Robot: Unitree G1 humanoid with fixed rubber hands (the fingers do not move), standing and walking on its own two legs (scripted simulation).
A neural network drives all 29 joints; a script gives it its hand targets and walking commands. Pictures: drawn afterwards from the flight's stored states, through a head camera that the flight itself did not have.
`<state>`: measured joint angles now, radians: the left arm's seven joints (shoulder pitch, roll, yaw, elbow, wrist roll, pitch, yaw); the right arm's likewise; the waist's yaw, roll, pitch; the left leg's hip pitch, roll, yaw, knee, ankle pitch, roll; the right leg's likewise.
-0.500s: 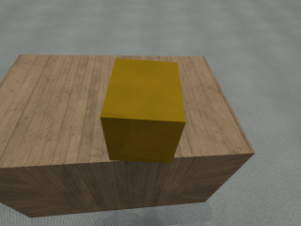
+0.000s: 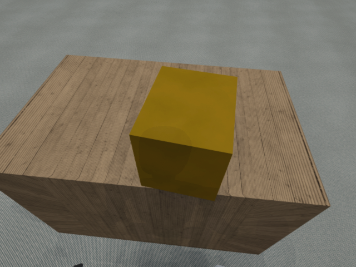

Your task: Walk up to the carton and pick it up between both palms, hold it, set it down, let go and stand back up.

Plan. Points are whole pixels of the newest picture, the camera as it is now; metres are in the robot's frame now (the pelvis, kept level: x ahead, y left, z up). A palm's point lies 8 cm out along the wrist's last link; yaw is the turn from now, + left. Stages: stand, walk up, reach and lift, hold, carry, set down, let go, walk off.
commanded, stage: walk up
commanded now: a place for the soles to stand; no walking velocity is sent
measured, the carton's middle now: (187, 132) +0.47 -0.01 +0.01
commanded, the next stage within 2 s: reach and lift in 1.56 s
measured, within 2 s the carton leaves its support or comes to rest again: neither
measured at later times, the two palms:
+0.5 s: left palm out of the picture +0.08 +0.26 -0.11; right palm out of the picture +0.09 -0.23 -0.11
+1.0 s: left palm out of the picture +0.08 +0.27 -0.11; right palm out of the picture +0.06 -0.24 -0.12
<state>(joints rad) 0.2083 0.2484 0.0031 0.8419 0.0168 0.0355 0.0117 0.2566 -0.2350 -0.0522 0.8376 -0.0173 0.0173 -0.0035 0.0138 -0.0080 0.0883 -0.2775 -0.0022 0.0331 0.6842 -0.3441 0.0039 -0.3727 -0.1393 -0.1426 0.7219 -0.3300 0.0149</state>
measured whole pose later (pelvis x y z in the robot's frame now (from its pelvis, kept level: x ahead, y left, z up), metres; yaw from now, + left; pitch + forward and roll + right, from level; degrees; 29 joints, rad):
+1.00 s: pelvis +0.04 +0.02 +0.02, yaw -4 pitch -1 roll +0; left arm 0.28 0.25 -0.04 0.97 0.02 0.00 0.02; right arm 0.24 -0.27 0.02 0.98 -0.03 0.02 0.01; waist 0.01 0.01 0.05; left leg -0.16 0.00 0.10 0.52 -0.34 0.02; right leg -0.28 -0.07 -0.03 0.54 -0.24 0.04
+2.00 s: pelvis +0.00 -0.01 +0.00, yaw -3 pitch -6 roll -1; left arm 0.09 0.27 0.06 0.45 0.10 0.43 -0.06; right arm 0.13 -0.17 -0.05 0.69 0.00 -0.01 -0.03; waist 0.00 -0.01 0.15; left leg -0.21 0.08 0.05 0.72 -0.41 -0.03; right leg -0.30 -0.02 -0.09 0.67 -0.28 -0.02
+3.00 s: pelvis +0.05 +0.01 +0.02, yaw -3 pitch -7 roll -2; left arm 0.29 0.26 -0.03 0.39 -0.13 -0.13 -0.04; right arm 0.31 -0.09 -0.01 0.48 0.10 -0.28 -0.06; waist 0.02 0.02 0.08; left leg 0.02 0.05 0.06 0.44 -0.34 0.00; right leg -0.03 -0.01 -0.06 0.34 -0.18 0.02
